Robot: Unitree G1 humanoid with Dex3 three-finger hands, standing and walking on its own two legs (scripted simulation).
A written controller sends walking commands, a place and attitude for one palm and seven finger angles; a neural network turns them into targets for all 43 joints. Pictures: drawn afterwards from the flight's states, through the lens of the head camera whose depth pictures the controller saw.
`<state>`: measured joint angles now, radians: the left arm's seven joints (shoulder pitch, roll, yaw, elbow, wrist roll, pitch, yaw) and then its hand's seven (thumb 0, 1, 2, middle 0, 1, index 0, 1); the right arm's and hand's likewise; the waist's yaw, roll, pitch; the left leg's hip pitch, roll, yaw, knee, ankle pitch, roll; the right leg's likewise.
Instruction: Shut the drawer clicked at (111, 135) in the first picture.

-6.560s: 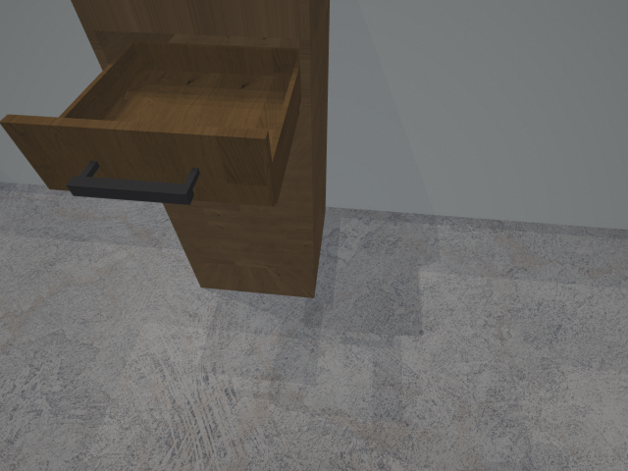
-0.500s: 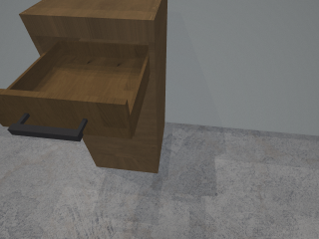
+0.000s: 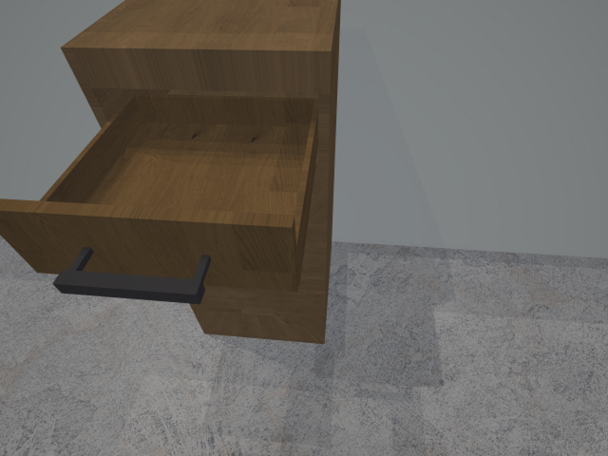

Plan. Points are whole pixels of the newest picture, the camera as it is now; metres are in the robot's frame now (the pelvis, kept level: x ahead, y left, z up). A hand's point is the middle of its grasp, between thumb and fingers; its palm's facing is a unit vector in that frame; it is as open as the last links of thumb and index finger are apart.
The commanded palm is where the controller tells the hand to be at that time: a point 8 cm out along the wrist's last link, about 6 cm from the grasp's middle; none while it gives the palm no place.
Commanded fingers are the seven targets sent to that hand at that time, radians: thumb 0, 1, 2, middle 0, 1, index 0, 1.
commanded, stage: come to a stop and stand still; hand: left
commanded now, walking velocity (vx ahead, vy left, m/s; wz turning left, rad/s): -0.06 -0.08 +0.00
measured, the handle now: (137, 272) +0.30 +0.23 +0.11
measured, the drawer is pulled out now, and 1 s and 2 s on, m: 0.30 0.30 0.30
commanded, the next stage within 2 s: look again from close up in 1.06 s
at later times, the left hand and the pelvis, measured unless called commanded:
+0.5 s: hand out of the picture -0.01 +0.15 -0.16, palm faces +0.01 -0.99 -0.17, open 7.4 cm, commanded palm none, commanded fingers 0.00 0.90 0.90 -0.20 -0.30 -0.20 -0.30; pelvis +0.01 +0.00 +0.01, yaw -1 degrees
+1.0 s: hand out of the picture +0.03 +0.19 -0.17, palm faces +0.02 -0.98 -0.19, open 7.4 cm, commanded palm none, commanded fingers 0.00 0.90 0.90 -0.20 -0.30 -0.20 -0.30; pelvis +0.02 +0.02 +0.01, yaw +0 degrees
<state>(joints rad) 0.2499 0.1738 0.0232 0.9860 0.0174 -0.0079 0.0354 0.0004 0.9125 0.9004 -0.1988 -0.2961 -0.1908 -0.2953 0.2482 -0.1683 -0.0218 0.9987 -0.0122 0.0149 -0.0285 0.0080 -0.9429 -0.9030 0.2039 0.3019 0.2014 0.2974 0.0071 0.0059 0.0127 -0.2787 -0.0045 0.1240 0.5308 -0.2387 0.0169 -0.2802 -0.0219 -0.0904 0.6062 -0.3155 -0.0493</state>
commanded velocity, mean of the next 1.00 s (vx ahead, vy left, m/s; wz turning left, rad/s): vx -0.01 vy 0.00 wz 0.00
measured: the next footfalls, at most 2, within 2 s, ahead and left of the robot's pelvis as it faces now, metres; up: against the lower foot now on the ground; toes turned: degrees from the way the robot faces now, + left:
none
